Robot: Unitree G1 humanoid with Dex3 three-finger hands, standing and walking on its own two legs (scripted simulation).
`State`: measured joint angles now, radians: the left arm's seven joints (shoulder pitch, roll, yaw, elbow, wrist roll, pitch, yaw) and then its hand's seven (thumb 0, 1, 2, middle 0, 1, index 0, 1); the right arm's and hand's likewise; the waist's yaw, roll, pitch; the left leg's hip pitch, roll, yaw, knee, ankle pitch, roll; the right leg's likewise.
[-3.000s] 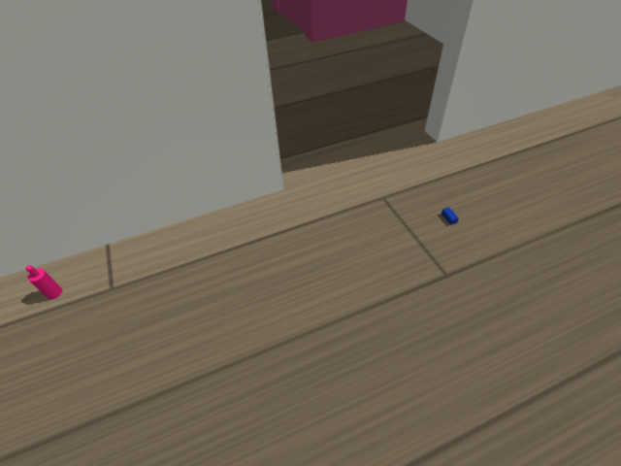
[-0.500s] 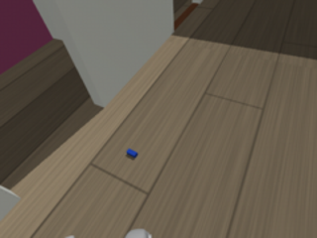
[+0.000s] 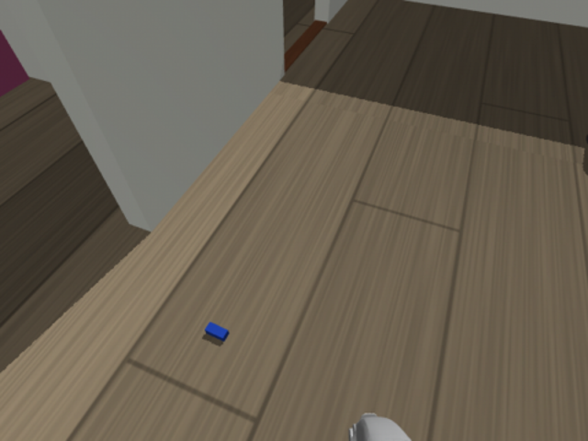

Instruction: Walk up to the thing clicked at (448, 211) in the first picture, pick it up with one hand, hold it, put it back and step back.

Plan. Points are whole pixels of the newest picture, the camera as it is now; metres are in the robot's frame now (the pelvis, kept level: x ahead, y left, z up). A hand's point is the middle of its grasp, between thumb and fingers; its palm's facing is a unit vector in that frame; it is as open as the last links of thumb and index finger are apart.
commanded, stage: walk up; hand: left
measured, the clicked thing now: (216, 331) +0.60 +0.29 -0.76
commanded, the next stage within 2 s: none
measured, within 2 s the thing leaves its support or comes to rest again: neither
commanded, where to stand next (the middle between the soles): +0.20 +0.02 m, yaw +0 degrees
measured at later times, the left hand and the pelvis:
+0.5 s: hand (119, 425) +0.19 +0.29 -0.15, palm faces -0.03 -0.90 -0.43, open 7.3 cm; pelvis +0.10 +0.02 -0.03, yaw +0 degrees
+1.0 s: hand out of the picture +0.16 +0.29 -0.16, palm faces +0.00 -0.93 -0.36, open 7.3 cm; pelvis +0.10 +0.03 -0.01, yaw +0 degrees
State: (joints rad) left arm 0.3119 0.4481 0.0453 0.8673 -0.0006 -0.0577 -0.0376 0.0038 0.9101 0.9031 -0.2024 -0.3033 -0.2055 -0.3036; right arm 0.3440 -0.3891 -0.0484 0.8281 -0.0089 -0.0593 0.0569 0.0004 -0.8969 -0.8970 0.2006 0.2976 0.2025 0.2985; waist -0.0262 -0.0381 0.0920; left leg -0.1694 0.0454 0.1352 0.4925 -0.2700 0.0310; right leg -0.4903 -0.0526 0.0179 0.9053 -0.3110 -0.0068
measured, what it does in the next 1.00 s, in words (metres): walks ahead: right foot, then left foot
